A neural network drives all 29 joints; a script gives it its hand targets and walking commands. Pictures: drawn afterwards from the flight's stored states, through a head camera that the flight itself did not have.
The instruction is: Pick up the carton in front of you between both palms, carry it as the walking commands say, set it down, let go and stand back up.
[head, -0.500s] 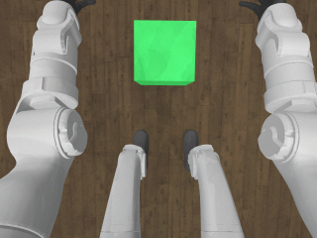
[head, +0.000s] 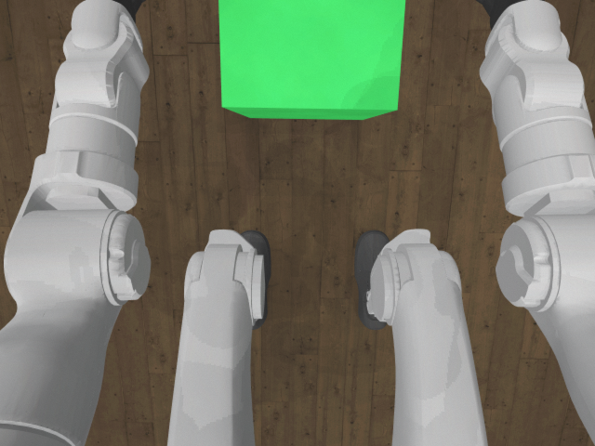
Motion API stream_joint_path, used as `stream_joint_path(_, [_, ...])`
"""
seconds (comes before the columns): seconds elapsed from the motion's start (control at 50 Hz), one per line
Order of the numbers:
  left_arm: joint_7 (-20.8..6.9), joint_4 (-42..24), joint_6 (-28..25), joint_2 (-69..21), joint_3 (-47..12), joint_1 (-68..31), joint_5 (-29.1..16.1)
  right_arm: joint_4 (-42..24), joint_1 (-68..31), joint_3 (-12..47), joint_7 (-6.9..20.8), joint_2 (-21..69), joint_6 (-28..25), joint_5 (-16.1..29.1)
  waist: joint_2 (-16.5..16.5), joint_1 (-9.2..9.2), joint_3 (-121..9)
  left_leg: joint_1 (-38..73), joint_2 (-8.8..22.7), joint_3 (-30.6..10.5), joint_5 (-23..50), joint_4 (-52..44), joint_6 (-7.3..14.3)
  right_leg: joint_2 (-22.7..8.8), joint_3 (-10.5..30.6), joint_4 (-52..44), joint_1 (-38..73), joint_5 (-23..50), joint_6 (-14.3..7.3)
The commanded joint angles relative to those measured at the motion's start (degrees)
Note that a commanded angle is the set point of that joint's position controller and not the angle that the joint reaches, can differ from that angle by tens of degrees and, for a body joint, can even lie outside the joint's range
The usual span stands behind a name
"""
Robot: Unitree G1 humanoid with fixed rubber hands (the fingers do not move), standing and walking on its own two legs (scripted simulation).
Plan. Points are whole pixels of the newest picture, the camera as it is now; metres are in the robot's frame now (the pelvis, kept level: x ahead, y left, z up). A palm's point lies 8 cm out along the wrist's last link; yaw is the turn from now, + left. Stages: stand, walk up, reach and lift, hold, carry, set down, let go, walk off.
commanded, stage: reach and lift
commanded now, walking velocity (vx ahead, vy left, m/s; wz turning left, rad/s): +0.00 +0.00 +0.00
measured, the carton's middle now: (309, 44) +0.55 +0.02 -0.34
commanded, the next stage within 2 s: none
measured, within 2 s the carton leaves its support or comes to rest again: leaves its support in 1.26 s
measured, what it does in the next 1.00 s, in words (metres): lowers itself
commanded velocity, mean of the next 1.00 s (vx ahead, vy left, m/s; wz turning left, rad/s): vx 0.00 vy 0.00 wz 0.00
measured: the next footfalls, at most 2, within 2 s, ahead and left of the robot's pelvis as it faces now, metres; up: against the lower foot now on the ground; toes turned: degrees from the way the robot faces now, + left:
none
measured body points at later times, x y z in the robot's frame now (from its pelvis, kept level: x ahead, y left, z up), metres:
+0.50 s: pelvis -0.02 +0.00 -0.10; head +0.37 +0.01 +0.12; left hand +0.57 +0.20 -0.29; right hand +0.56 -0.17 -0.29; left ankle +0.09 +0.13 -0.43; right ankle +0.09 -0.12 -0.43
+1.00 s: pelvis -0.03 +0.00 -0.09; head +0.36 +0.02 +0.13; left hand +0.57 +0.17 -0.28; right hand +0.56 -0.14 -0.28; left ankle +0.09 +0.13 -0.43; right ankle +0.09 -0.12 -0.43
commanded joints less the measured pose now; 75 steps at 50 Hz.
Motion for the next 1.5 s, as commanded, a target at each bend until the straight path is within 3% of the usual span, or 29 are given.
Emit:
stream_joint_path(0.0, [0.9,-5.5,0.2,9.4,-1.8,-21.3,-2.5,-5.8,-20.6,1.6,-0.8,-8.4,0.4,2.7,1.7,0.65,-74.0,38.8,-1.6,4.7,21.5,-2.2,-1.1,2.0,-4.2,-2.1,39.1,21.6,1.1])
stream_joint_path(0.1, [0.8,2.3,0.7,9.6,-3.5,-26.8,-3.4,2.2,-26.1,2.2,-0.6,-9.1,0.9,3.3,1.3,0.32,-61.9,31.9,-0.3,4.5,11.4,1.4,-0.7,0.8,-4.1,1.6,33.1,11.8,1.2])
stream_joint_path(0.24, [0.0,9.5,-1.5,10.6,-4.2,-31.3,-3.0,9.3,-30.7,2.4,0.7,-10.4,-1.6,3.0,1.2,0.43,-52.3,28.3,0.4,3.0,11.6,7.0,-0.7,0.2,-3.4,7.6,27.9,11.4,1.2])
stream_joint_path(0.34, [0.5,7.0,-3.1,11.9,-6.7,-35.4,-5.2,7.9,-34.4,4.4,0.5,-12.3,-3.4,5.2,1.7,0.18,-58.3,32.9,0.1,2.9,18.3,11.2,-0.8,0.2,-3.5,11.8,31.0,17.6,1.1])
stream_joint_path(0.38, [0.6,5.3,-3.4,12.5,-7.5,-36.5,-5.9,6.6,-35.2,4.8,0.0,-11.9,-3.8,5.5,0.5,-0.23,-58.0,32.0,-0.1,2.8,19.1,11.9,-0.6,0.4,-3.8,12.8,31.2,18.9,1.2])
stream_joint_path(0.5, [0.3,6.2,-3.6,11.6,-8.6,-32.3,-6.4,5.0,-30.6,5.7,-1.0,-8.7,-4.0,6.8,1.6,0.54,-61.6,35.8,-0.5,3.1,26.0,14.0,-0.4,1.6,-4.2,14.5,33.7,25.2,1.6])
stream_joint_path(0.64, [-0.2,9.3,-3.4,8.5,-7.7,-29.0,-4.5,7.8,-26.1,2.9,-0.4,-7.3,-4.1,3.8,2.4,-0.69,-52.2,30.9,-0.8,2.3,21.2,12.5,-0.8,1.7,-4.4,13.1,26.3,19.7,1.4])
stream_joint_path(0.82, [-0.8,7.5,-2.9,2.3,-11.1,-36.0,-5.5,7.2,-32.9,5.6,0.2,-1.5,-3.8,4.8,2.2,-0.47,-49.8,29.2,-1.4,2.5,15.7,10.7,-0.5,2.4,-4.3,11.7,28.1,15.6,0.8])
stream_joint_path(0.86, [-0.8,8.2,-2.6,1.0,-9.4,-36.6,-3.6,7.5,-34.0,4.5,0.4,0.2,-3.5,3.2,1.9,-0.04,-48.7,29.5,-1.7,2.7,14.6,10.7,-0.6,2.8,-4.3,11.8,29.2,14.9,0.9])
stream_joint_path(0.88, [-1.3,8.0,-2.4,-1.2,-9.0,-37.2,-2.5,7.3,-34.6,3.9,0.8,2.5,-3.2,1.8,1.7,0.08,-48.1,29.6,-2.0,2.9,14.2,10.7,-0.6,3.1,-4.4,11.8,30.0,14.6,0.9])
stream_joint_path(0.9, [-3.4,7.1,-1.8,-12.3,-11.6,-40.5,-2.7,5.8,-38.6,6.2,2.7,12.6,-2.7,1.7,1.8,-0.13,-47.7,29.7,-2.6,3.1,14.0,10.8,-0.2,3.8,-4.4,11.7,30.1,14.6,0.7])
stream_joint_path(0.94, [-8.4,7.8,-0.5,-31.5,-13.9,-45.4,-1.4,5.1,-44.0,8.9,7.7,32.3,-1.1,0.2,1.8,-0.15,-44.6,27.9,-3.5,3.5,12.7,11.1,0.2,4.9,-4.5,12.2,28.9,14.0,0.4])
stream_joint_path(0.98, [-13.1,6.0,1.5,-44.7,-12.8,-44.9,0.7,3.3,-45.2,8.4,12.8,44.8,1.1,-1.9,2.2,-0.05,-41.3,26.5,-4.5,4.0,12.1,12.0,0.5,5.7,-5.1,13.2,25.6,12.3,0.0])
stream_joint_path(1.02, [-16.1,3.6,3.1,-50.7,-11.9,-43.1,1.1,1.9,-44.4,8.0,15.7,50.2,2.9,-3.0,1.2,0.12,-40.0,23.8,-4.8,4.5,11.7,12.3,0.7,5.7,-5.6,13.5,24.0,11.7,-0.5])
stream_joint_path(1.08, [-18.4,0.3,4.8,-54.7,-12.1,-42.4,0.6,-1.0,-44.1,9.5,17.5,54.1,4.6,-2.4,0.1,0.51,-41.4,22.9,-4.7,4.5,12.3,12.8,1.5,5.5,-5.9,14.1,23.9,12.6,-1.2])
stream_joint_path(1.16, [-18.9,-6.4,5.9,-58.8,-17.5,-44.6,-2.6,-7.1,-45.6,14.1,17.8,59.4,5.6,1.7,0.8,0.75,-53.1,28.3,-4.8,5.3,17.6,13.7,1.7,5.8,-6.0,14.8,29.4,17.9,-1.3])
stream_joint_path(1.24, [-17.1,-19.9,6.6,-63.2,-22.8,-47.6,-6.2,-16.1,-47.5,19.4,16.5,65.4,6.7,5.4,1.5,1.62,-81.9,42.3,-5.5,6.0,31.4,13.6,0.9,6.7,-6.7,15.0,39.7,30.1,-0.7])
stream_joint_path(1.28, [-16.5,-25.3,8.0,-65.6,-24.1,-47.6,-6.3,-20.3,-46.5,20.7,16.2,68.7,8.2,5.3,3.0,2.14,-95.0,50.4,-6.0,5.9,38.4,13.1,0.7,7.2,-7.1,13.8,40.3,33.6,-0.2])
stream_joint_path(1.3, [-16.1,-27.3,8.8,-67.8,-25.0,-47.5,-6.0,-21.9,-45.9,21.1,16.3,69.3,9.0,4.5,3.1,1.37,-99.8,51.8,-6.2,5.9,39.1,12.6,0.5,7.5,-6.9,12.8,40.7,34.2,-0.1])
stream_joint_path(1.32, [-15.5,-28.3,9.6,-69.4,-25.5,-45.7,-5.0,-23.5,-45.3,22.0,15.8,70.9,9.6,4.2,3.8,2.24,-102.0,52.7,-6.6,6.5,39.3,11.7,0.2,7.9,-6.9,11.9,39.6,33.4,0.1])
stream_joint_path(1.38, [-15.0,-24.7,11.9,-72.6,-23.6,-38.0,-1.9,-23.2,-41.7,21.6,15.8,72.0,11.4,1.8,3.4,2.14,-94.2,49.9,-7.3,6.6,35.2,7.8,0.0,8.3,-7.2,7.9,34.7,28.2,0.6])
stream_joint_path(1.48, [-16.7,-10.4,14.2,-75.8,-13.1,-29.7,6.4,-11.3,-32.7,10.2,17.0,71.6,13.1,-8.8,2.9,-0.99,-64.1,30.1,-7.8,7.0,13.3,-1.3,-0.3,8.2,-7.0,-1.1,26.1,11.2,-0.1])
